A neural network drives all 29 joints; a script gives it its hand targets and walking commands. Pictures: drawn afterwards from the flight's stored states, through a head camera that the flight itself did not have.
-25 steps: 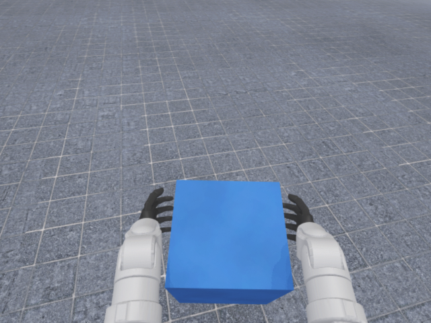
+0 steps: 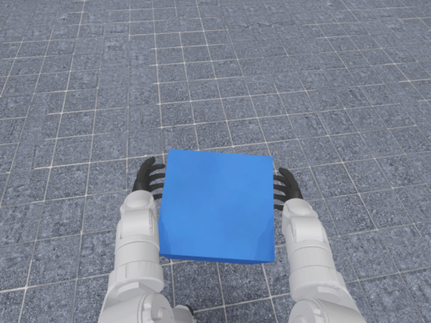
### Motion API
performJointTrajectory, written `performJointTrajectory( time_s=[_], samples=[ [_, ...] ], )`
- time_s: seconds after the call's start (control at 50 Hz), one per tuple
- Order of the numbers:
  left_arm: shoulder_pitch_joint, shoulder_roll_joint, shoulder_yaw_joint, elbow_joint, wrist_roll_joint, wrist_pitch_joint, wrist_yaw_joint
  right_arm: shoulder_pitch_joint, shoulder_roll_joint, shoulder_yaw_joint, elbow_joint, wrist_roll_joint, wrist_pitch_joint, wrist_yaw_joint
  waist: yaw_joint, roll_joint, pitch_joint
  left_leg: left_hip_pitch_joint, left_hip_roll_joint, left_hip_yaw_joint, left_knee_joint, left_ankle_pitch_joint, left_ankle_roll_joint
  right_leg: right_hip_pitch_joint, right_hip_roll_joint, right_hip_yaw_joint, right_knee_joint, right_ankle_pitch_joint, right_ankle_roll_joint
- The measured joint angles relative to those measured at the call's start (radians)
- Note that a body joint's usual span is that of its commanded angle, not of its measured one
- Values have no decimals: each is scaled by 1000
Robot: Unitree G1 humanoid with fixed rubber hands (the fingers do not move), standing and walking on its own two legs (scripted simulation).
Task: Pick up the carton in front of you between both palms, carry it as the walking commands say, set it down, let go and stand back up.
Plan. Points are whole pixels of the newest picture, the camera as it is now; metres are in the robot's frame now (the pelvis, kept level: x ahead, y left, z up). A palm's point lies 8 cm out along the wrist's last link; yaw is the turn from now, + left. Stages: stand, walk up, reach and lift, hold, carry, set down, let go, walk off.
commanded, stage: set down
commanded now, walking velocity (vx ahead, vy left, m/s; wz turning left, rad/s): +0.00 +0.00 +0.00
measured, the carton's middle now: (215, 214) +0.35 +0.04 -0.11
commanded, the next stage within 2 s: none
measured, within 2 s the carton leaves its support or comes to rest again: neither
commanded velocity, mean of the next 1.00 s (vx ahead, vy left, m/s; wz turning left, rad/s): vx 0.00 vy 0.00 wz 0.00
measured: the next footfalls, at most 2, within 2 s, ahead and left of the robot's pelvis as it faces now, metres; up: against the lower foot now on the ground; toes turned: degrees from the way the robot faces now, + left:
none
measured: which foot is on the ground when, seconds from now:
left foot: down 0.00-1.00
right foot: down 0.00-1.00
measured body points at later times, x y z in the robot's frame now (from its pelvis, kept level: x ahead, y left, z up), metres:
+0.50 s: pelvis -0.05 +0.02 -0.13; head +0.18 +0.04 +0.26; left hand +0.37 +0.20 -0.20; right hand +0.40 -0.09 -0.21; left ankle +0.07 +0.14 -0.73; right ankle -0.01 -0.12 -0.73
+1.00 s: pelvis -0.08 +0.01 -0.25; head +0.21 +0.02 +0.09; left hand +0.37 +0.21 -0.36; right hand +0.45 -0.08 -0.37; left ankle +0.07 +0.14 -0.73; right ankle -0.01 -0.12 -0.73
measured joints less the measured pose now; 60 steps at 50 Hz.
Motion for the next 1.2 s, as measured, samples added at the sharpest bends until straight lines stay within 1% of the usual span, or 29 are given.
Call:
performJointTrajectory(
  time_s=[0.06,0.14,0.2,0.26,0.3,0.36,0.52,0.62,0.76,0.9,1.2],
  samples=[
    [-2,3,6,4,-20,-95,9,-7,-3,10,14,18,-94,-19,4,6,2,-146,0,-14,54,-3,-5,-143,8,-13,53,-6,0],
    [-1,10,-16,6,-86,-210,38,-13,-32,54,24,88,-206,-56,10,13,-20,-375,-1,-25,145,-12,-8,-371,19,-21,146,-19,6],
    [-3,9,-42,-16,-141,-264,68,-24,-62,100,18,154,-261,-82,13,11,-59,-551,-6,-28,222,-23,-11,-549,25,-18,227,-34,13],
    [-10,0,-59,-55,-184,-286,95,-47,-92,133,6,211,-285,-93,12,8,-109,-707,-13,-27,299,-37,-11,-709,30,-11,311,-51,23],
    [-22,-9,-57,-78,-200,-287,106,-74,-108,140,1,234,-284,-91,10,7,-142,-795,-17,-24,352,-49,-10,-799,34,-6,367,-63,29],
    [-56,-25,-39,-100,-204,-269,114,-126,-126,124,7,240,-264,-74,9,3,-182,-905,-24,-16,433,-67,-8,-910,37,1,453,-85,39],
    [-174,-33,20,-88,-162,-175,123,-289,-177,56,90,183,-175,-6,17,-17,-241,-1119,-40,-10,625,-111,-7,-1124,48,5,656,-141,53],
    [-231,-18,41,-59,-149,-150,140,-374,-206,47,158,162,-154,10,19,-24,-262,-1242,-51,-17,731,-132,-14,-1244,56,-2,767,-172,54],
    [-294,5,54,-25,-163,-153,167,-468,-250,80,230,179,-154,-1,28,-21,-267,-1400,-64,-31,868,-159,-29,-1399,71,-15,910,-209,56],
    [-346,22,69,-3,-192,-165,181,-552,-296,137,287,220,-158,-27,49,-16,-243,-1528,-69,-37,987,-183,-46,-1531,90,-21,1037,-237,57],
    [-468,49,153,39,-227,-187,160,-763,-374,252,428,263,-166,-77,102,-18,-141,-1731,-68,-32,1177,-210,-84,-1757,130,-20,1255,-264,55]
  ],
)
